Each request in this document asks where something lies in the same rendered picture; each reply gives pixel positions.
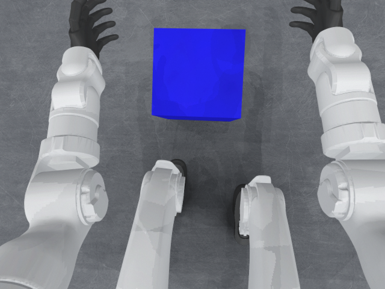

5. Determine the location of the left robot hand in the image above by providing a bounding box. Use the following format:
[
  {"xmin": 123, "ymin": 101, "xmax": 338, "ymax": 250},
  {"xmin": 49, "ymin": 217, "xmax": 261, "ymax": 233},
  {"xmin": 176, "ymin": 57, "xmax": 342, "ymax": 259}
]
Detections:
[{"xmin": 69, "ymin": 0, "xmax": 119, "ymax": 60}]

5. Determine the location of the robot right upper arm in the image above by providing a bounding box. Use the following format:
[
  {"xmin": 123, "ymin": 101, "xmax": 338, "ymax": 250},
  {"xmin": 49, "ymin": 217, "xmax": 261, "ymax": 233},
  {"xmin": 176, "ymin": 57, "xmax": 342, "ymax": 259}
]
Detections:
[{"xmin": 317, "ymin": 160, "xmax": 385, "ymax": 289}]

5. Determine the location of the left robot thigh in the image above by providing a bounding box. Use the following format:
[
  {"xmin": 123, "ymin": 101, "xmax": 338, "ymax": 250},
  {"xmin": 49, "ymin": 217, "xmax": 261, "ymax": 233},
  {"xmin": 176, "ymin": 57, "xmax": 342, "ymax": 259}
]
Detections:
[{"xmin": 116, "ymin": 167, "xmax": 185, "ymax": 289}]

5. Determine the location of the robot right forearm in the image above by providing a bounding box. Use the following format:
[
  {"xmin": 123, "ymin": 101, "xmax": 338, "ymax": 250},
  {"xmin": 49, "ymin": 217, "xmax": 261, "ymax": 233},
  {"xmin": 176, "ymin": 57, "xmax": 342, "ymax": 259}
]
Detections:
[{"xmin": 307, "ymin": 26, "xmax": 385, "ymax": 160}]

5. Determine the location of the robot left forearm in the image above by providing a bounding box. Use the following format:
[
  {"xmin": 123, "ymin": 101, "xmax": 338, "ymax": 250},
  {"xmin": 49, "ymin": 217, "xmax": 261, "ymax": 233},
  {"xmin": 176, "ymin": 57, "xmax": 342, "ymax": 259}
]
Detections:
[{"xmin": 24, "ymin": 46, "xmax": 105, "ymax": 222}]

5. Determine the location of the robot left foot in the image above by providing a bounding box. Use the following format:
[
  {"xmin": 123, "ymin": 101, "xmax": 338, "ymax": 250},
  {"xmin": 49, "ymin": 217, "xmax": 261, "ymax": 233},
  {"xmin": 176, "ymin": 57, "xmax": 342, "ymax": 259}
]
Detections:
[{"xmin": 171, "ymin": 159, "xmax": 187, "ymax": 218}]

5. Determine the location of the right robot hand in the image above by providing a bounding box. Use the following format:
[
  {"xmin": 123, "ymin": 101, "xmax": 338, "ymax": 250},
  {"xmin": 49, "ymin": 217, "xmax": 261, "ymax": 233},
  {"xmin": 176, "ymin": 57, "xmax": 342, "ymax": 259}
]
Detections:
[{"xmin": 289, "ymin": 0, "xmax": 343, "ymax": 43}]

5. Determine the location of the carton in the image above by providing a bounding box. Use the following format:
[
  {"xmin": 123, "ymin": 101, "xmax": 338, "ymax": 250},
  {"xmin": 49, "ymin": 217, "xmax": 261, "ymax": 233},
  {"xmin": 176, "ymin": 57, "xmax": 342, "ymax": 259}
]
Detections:
[{"xmin": 152, "ymin": 28, "xmax": 245, "ymax": 122}]

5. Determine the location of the robot left upper arm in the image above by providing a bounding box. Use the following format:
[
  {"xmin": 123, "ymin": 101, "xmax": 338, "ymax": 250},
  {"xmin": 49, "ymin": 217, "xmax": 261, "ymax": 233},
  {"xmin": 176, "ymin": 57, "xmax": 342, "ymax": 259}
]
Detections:
[{"xmin": 0, "ymin": 168, "xmax": 108, "ymax": 289}]

